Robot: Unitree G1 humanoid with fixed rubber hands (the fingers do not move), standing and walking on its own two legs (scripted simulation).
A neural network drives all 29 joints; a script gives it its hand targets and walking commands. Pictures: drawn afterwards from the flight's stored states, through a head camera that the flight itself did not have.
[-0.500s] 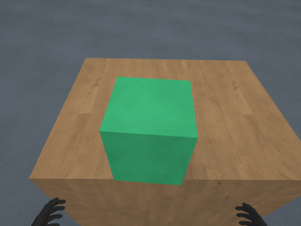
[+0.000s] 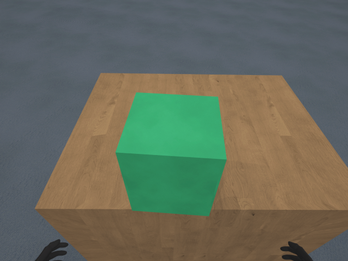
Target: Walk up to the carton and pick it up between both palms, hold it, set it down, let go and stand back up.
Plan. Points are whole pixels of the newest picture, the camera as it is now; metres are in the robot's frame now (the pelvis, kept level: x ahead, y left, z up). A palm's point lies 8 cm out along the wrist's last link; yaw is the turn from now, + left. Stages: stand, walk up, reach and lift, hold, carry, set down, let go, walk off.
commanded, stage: stand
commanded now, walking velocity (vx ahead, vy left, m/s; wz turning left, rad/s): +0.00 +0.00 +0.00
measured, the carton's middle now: (173, 155) +0.39 +0.01 +0.04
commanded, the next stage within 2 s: none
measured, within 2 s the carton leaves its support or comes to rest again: neither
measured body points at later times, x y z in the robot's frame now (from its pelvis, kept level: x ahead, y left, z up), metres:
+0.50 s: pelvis -0.01 +0.00 +0.00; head -0.01 +0.00 +0.45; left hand +0.13 +0.31 -0.07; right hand +0.14 -0.30 -0.09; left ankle -0.01 +0.13 -0.74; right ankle -0.03 -0.11 -0.74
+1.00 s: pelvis -0.02 +0.00 +0.00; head -0.03 +0.00 +0.45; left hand +0.11 +0.31 -0.07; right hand +0.12 -0.31 -0.09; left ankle -0.01 +0.13 -0.74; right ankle -0.03 -0.11 -0.74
